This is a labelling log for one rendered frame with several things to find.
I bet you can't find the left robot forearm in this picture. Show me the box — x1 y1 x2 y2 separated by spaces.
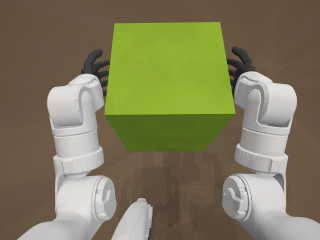
47 74 105 215

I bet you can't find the carton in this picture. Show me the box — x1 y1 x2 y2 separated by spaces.
104 22 236 152

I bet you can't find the left robot shin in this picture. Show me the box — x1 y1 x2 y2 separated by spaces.
137 198 150 240

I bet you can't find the robot right hand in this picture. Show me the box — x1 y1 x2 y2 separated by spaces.
226 46 255 98

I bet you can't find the left robot upper arm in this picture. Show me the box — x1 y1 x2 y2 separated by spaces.
17 175 117 240

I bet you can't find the right robot forearm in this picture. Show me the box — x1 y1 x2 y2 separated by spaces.
234 71 297 202

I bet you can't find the robot left hand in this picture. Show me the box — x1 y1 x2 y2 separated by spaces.
81 49 111 97

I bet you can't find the left robot thigh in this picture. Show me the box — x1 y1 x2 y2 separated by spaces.
111 201 153 240

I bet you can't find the right robot upper arm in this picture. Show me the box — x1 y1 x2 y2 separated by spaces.
222 173 320 240

